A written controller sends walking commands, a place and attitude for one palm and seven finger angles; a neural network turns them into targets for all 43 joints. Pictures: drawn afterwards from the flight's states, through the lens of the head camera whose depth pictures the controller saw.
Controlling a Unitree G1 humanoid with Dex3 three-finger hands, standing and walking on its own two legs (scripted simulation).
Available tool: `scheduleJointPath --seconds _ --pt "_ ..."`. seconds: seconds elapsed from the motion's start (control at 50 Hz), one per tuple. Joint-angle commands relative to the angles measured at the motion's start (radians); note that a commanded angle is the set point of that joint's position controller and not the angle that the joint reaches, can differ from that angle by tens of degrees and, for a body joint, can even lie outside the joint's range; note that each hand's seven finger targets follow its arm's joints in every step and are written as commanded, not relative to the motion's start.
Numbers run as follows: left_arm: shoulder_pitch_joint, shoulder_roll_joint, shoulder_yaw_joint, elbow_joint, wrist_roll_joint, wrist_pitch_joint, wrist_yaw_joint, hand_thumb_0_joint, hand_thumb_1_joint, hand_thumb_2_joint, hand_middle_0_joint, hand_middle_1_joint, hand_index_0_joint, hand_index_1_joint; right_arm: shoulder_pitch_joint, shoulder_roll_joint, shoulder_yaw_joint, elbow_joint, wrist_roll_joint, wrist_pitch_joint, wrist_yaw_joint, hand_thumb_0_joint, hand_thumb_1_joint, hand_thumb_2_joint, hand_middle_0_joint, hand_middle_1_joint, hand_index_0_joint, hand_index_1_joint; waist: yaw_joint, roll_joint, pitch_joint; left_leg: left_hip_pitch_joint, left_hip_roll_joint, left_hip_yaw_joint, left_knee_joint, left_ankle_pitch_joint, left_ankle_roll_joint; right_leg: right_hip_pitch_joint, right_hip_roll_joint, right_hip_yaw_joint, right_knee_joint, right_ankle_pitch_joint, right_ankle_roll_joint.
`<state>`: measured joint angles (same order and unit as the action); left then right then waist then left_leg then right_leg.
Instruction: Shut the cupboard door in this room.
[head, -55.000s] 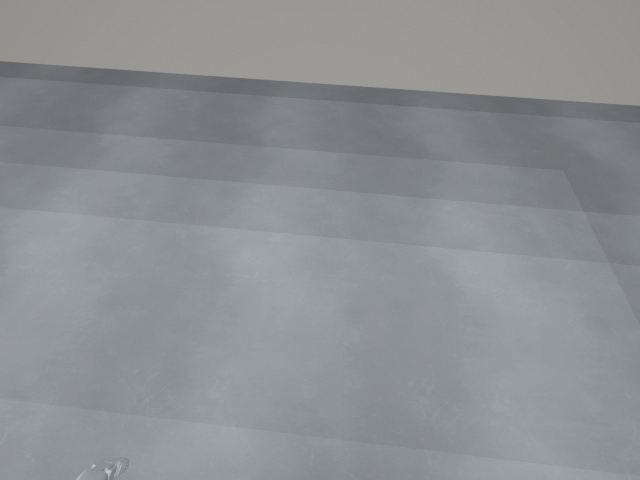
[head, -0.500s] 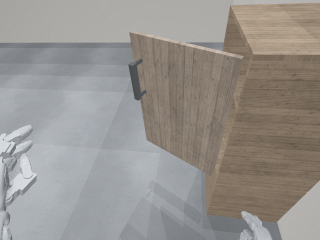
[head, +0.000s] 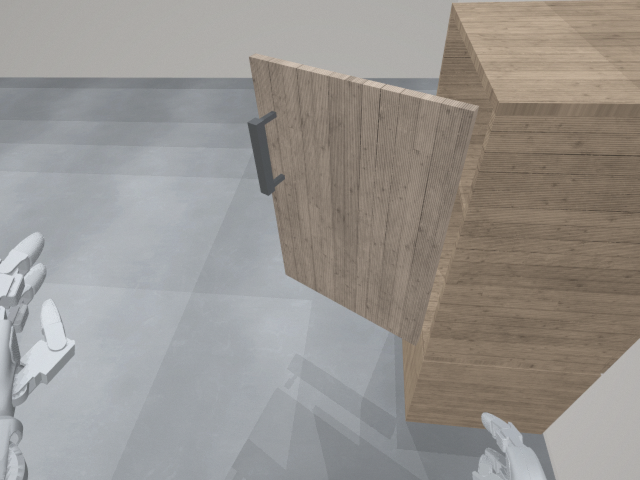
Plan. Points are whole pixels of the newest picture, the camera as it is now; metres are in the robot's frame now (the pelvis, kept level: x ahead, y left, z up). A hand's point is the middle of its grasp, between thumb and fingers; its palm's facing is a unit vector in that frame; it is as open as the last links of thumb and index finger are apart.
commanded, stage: step back with the hand held close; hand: left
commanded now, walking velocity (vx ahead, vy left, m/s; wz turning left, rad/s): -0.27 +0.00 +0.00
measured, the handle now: (269, 154) +0.67 +0.18 +0.07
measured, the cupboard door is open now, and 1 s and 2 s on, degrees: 61 61 61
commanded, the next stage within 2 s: stop stepping back and stand still in 1.46 s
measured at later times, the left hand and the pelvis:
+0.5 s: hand (24, 386) +0.15 +0.29 +0.15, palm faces +0.42 -0.76 -0.50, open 7.4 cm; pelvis -0.05 +0.02 -0.02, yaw -1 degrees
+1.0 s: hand out of the picture +0.09 +0.28 +0.15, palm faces +0.46 -0.72 -0.52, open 7.4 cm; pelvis -0.12 +0.01 -0.03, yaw +3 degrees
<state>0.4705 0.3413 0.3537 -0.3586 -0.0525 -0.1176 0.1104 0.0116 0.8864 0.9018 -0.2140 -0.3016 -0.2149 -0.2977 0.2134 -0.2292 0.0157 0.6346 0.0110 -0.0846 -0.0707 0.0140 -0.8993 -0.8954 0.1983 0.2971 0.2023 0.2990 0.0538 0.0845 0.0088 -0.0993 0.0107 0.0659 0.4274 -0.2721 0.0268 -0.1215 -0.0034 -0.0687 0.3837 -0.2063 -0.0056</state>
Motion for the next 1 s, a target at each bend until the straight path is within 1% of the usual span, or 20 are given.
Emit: scheduleJointPath --seconds 0.0,0.04,0.12,0.18,0.2,0.26,0.32,0.38,0.46,0.48,0.54,0.58,0.6,0.66,0.68,0.7,0.74,0.8,0.92,0.98 --pt "-0.049 0.201 0.129 -0.184 -0.002 -0.103 0.024 0.000 0.900 0.900 -0.200 -0.300 -0.200 -0.300 -0.118 -0.118 -0.055 -0.176 0.001 -0.019 -0.010 0.000 -0.900 -0.900 0.200 0.300 0.200 0.300 -0.044 -0.104 -0.053 -0.119 0.024 -0.053 0.020 0.086 0.004 -0.074 -0.126 0.168 -0.088 0.118 -0.038" --pt "-0.024 0.216 0.139 -0.207 -0.003 -0.108 0.033 0.000 0.900 0.900 -0.200 -0.300 -0.200 -0.300 -0.110 -0.126 -0.065 -0.183 0.003 -0.005 -0.012 0.000 -0.900 -0.900 0.200 0.300 0.200 0.300 -0.047 -0.082 -0.109 -0.112 0.031 -0.054 0.032 0.131 0.005 -0.064 -0.130 0.164 -0.050 0.178 -0.040" --pt "0.035 0.256 0.184 -0.257 -0.009 -0.107 0.045 0.000 0.900 0.900 -0.200 -0.300 -0.200 -0.300 -0.113 -0.132 -0.072 -0.214 0.005 0.022 -0.026 0.000 -0.900 -0.900 0.200 0.300 0.200 0.300 -0.043 -0.036 -0.207 -0.115 0.073 -0.081 0.016 0.417 -0.004 0.013 -0.089 0.099 0.105 0.422 -0.013" --pt "0.062 0.293 0.224 -0.289 -0.010 -0.097 0.050 0.000 0.900 0.900 -0.200 -0.300 -0.200 -0.300 -0.115 -0.138 -0.078 -0.234 0.006 0.043 -0.033 0.000 -0.900 -0.900 0.200 0.300 0.200 0.300 -0.039 -0.020 -0.243 -0.133 0.092 -0.091 0.033 0.544 -0.009 0.029 -0.074 0.091 0.166 0.483 -0.003" --pt "0.075 0.273 0.211 -0.289 -0.012 -0.094 0.049 0.000 0.900 0.900 -0.200 -0.300 -0.200 -0.300 -0.105 -0.132 -0.076 -0.240 0.007 0.048 -0.032 0.000 -0.900 -0.900 0.200 0.300 0.200 0.300 -0.042 -0.020 -0.240 -0.151 0.099 -0.092 0.035 0.556 -0.012 0.030 -0.074 0.090 0.183 0.473 -0.003" --pt "0.085 0.273 0.215 -0.292 -0.013 -0.093 0.051 0.000 0.900 0.900 -0.200 -0.300 -0.200 -0.300 -0.098 -0.136 -0.078 -0.249 0.006 0.053 -0.032 0.000 -0.900 -0.900 0.200 0.300 0.200 0.300 -0.045 -0.025 -0.211 -0.215 0.121 -0.103 0.013 0.454 0.001 0.010 -0.058 0.094 0.207 0.371 0.006" --pt "0.080 0.261 0.210 -0.281 -0.008 -0.097 0.054 0.000 0.900 0.900 -0.200 -0.300 -0.200 -0.300 -0.093 -0.140 -0.076 -0.251 0.006 0.050 -0.034 0.000 -0.900 -0.900 0.200 0.300 0.200 0.300 -0.049 -0.043 -0.168 -0.340 0.120 -0.120 -0.014 0.226 0.017 0.035 -0.059 0.114 0.211 0.321 0.005" --pt "0.050 0.278 0.231 -0.292 0.005 -0.109 0.059 0.000 0.900 0.900 -0.200 -0.300 -0.200 -0.300 -0.095 -0.152 -0.076 -0.249 0.003 0.038 -0.036 0.000 -0.900 -0.900 0.200 0.300 0.200 0.300 -0.046 -0.005 -0.123 -0.480 0.126 -0.150 -0.067 -0.010 0.041 0.075 -0.040 0.115 0.231 0.228 0.012" --pt "0.009 0.251 0.211 -0.282 0.019 -0.128 0.065 0.000 0.900 0.900 -0.200 -0.300 -0.200 -0.300 -0.080 -0.145 -0.069 -0.251 0.007 0.019 -0.037 0.000 -0.900 -0.900 0.200 0.300 0.200 0.300 -0.056 -0.021 -0.068 -0.645 0.130 -0.160 -0.100 -0.318 0.066 0.111 -0.036 0.130 0.263 0.119 0.015" --pt "-0.013 0.275 0.230 -0.299 0.026 -0.137 0.066 0.000 0.900 0.900 -0.200 -0.300 -0.200 -0.300 -0.085 -0.152 -0.071 -0.250 0.005 0.012 -0.039 0.000 -0.900 -0.900 0.200 0.300 0.200 0.300 -0.053 -0.014 -0.068 -0.672 0.129 -0.167 -0.103 -0.376 0.071 0.123 -0.033 0.138 0.257 0.088 0.016" --pt "-0.044 0.245 0.206 -0.319 0.037 -0.155 0.069 0.000 0.900 0.900 -0.200 -0.300 -0.200 -0.300 -0.068 -0.148 -0.068 -0.246 0.003 -0.008 -0.036 0.000 -0.900 -0.900 0.200 0.300 0.200 0.300 -0.059 0.001 -0.060 -0.717 0.135 -0.181 -0.102 -0.452 0.080 0.121 -0.026 0.139 0.289 0.025 0.014" --pt "-0.067 0.275 0.232 -0.339 0.045 -0.167 0.072 0.000 0.900 0.900 -0.200 -0.300 -0.200 -0.300 -0.070 -0.155 -0.071 -0.240 -0.001 -0.023 -0.036 0.000 -0.900 -0.900 0.200 0.300 0.200 0.300 -0.056 0.024 -0.064 -0.733 0.141 -0.192 -0.105 -0.473 0.083 0.129 -0.017 0.141 0.303 0.011 0.014" --pt "-0.067 0.247 0.213 -0.333 0.045 -0.170 0.072 0.000 0.900 0.900 -0.200 -0.300 -0.200 -0.300 -0.062 -0.144 -0.066 -0.237 -0.003 -0.027 -0.035 0.000 -0.900 -0.900 0.200 0.300 0.200 0.300 -0.059 0.012 -0.059 -0.741 0.143 -0.193 -0.104 -0.468 0.081 0.129 -0.019 0.135 0.313 0.013 0.013" --pt "-0.085 0.246 0.213 -0.330 0.047 -0.180 0.074 0.000 0.900 0.900 -0.200 -0.300 -0.200 -0.300 -0.051 -0.147 -0.070 -0.229 -0.003 -0.041 -0.028 0.000 -0.900 -0.900 0.200 0.300 0.200 0.300 -0.061 -0.008 -0.045 -0.745 0.121 -0.174 -0.051 -0.492 0.074 0.090 -0.032 0.178 0.282 -0.043 0.002" --pt "-0.080 0.267 0.233 -0.319 0.050 -0.182 0.075 0.000 0.900 0.900 -0.200 -0.300 -0.200 -0.300 -0.053 -0.150 -0.072 -0.225 -0.007 -0.044 -0.029 0.000 -0.900 -0.900 0.200 0.300 0.200 0.300 -0.057 -0.027 -0.044 -0.728 0.109 -0.169 -0.029 -0.488 0.068 0.064 -0.043 0.200 0.245 -0.076 -0.004" --pt "-0.077 0.243 0.210 -0.321 0.047 -0.186 0.074 0.000 0.900 0.900 -0.200 -0.300 -0.200 -0.300 -0.047 -0.137 -0.067 -0.225 -0.006 -0.046 -0.025 0.000 -0.900 -0.900 0.200 0.300 0.200 0.300 -0.062 -0.050 -0.037 -0.699 0.090 -0.158 0.007 -0.464 0.059 0.018 -0.064 0.224 0.205 -0.104 -0.015" --pt "-0.080 0.256 0.216 -0.327 0.043 -0.192 0.079 0.000 0.900 0.900 -0.200 -0.300 -0.200 -0.300 -0.046 -0.134 -0.068 -0.213 -0.009 -0.049 -0.018 0.000 -0.900 -0.900 0.200 0.300 0.200 0.300 -0.065 -0.089 -0.033 -0.630 0.062 -0.144 0.070 -0.415 0.042 -0.077 -0.100 0.274 0.124 -0.156 -0.036" --pt "-0.042 0.258 0.215 -0.324 0.035 -0.194 0.083 0.000 0.900 0.900 -0.200 -0.300 -0.200 -0.300 -0.050 -0.127 -0.061 -0.206 -0.012 -0.042 -0.011 0.000 -0.900 -0.900 0.200 0.300 0.200 0.300 -0.068 -0.084 -0.050 -0.559 0.063 -0.161 0.049 -0.353 0.031 -0.140 -0.103 0.239 0.105 -0.180 -0.037" --pt "0.033 0.276 0.282 -0.329 0.048 -0.213 0.084 0.000 0.900 0.900 -0.200 -0.300 -0.200 -0.300 -0.068 -0.147 -0.079 -0.224 -0.003 -0.051 -0.018 0.000 -0.900 -0.900 0.200 0.300 0.200 0.300 -0.054 0.064 -0.136 -0.837 0.189 -0.255 -0.121 -0.473 0.099 0.197 0.025 0.134 0.428 0.104 0.014" --pt "0.049 0.284 0.309 -0.312 0.051 -0.212 0.072 0.000 0.900 0.900 -0.200 -0.300 -0.200 -0.300 -0.061 -0.152 -0.091 -0.225 -0.001 -0.060 -0.018 0.000 -0.900 -0.900 0.200 0.300 0.200 0.300 -0.057 0.018 -0.135 -0.873 0.192 -0.226 -0.080 -0.517 0.097 0.218 0.030 0.172 0.444 0.136 0.012"
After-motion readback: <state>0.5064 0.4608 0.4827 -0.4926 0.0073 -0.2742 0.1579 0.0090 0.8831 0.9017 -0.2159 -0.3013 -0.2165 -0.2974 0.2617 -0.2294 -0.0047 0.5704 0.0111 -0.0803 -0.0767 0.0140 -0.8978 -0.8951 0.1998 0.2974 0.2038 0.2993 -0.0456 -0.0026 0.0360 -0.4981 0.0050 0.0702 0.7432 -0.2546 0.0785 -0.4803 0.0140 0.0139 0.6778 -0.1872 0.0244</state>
